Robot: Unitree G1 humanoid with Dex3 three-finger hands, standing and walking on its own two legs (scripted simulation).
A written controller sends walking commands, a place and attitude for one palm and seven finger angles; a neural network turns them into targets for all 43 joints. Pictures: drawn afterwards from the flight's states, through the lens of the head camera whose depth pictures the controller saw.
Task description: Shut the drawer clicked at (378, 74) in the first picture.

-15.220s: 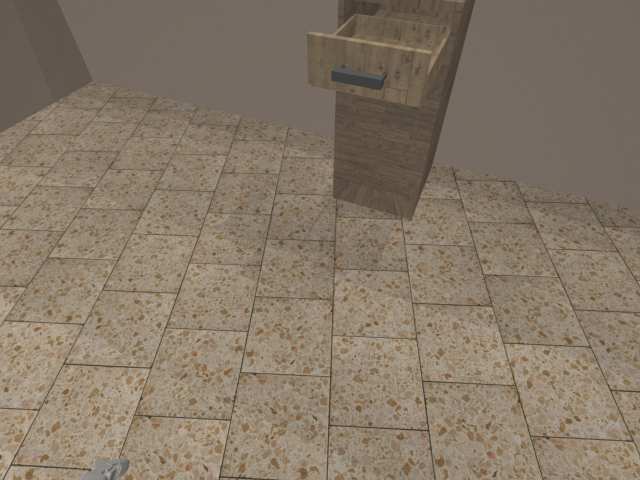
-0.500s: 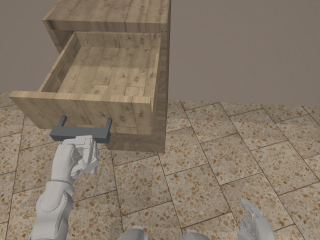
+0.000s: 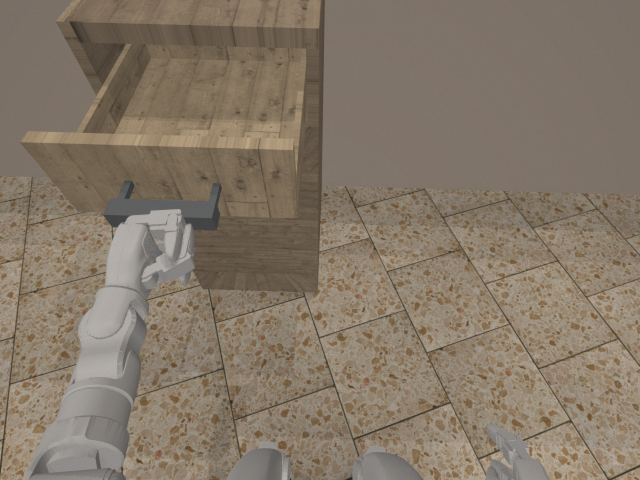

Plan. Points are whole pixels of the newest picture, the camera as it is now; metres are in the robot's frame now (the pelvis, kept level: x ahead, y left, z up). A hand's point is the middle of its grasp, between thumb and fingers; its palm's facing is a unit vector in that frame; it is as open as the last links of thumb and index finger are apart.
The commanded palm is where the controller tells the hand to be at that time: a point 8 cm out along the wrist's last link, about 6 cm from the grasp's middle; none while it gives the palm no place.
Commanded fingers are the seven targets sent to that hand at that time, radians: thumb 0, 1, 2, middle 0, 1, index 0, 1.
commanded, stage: push the drawer shut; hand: left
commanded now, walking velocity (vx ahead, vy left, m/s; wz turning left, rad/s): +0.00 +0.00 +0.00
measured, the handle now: (167, 201) +0.45 +0.21 +0.06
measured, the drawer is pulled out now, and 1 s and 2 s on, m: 0.22 0.10 0.00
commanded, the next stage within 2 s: none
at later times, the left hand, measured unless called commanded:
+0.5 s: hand (196, 218) +0.43 +0.17 +0.05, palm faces -0.04 -1.00 -0.03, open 3.0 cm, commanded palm +0.42 +0.22 +0.06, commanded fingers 0.00 0.90 0.90 -1.40 -1.60 -1.40 -1.60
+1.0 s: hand (205, 183) +0.49 +0.17 +0.05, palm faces -0.02 -1.00 -0.03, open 3.0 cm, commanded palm +0.49 +0.22 +0.06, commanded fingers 0.00 0.90 0.90 -1.40 -1.60 -1.40 -1.60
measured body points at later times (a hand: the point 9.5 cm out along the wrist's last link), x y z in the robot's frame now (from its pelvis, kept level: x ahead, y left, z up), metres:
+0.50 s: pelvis +0.00 +0.02 +0.00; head +0.09 +0.02 +0.44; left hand +0.43 +0.23 +0.05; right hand +0.08 -0.24 -0.12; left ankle +0.03 +0.10 -0.68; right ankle +0.02 -0.08 -0.68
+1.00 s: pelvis +0.00 +0.01 -0.02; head +0.11 +0.02 +0.42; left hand +0.49 +0.22 +0.06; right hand +0.02 -0.25 -0.13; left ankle +0.03 +0.10 -0.68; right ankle +0.02 -0.08 -0.68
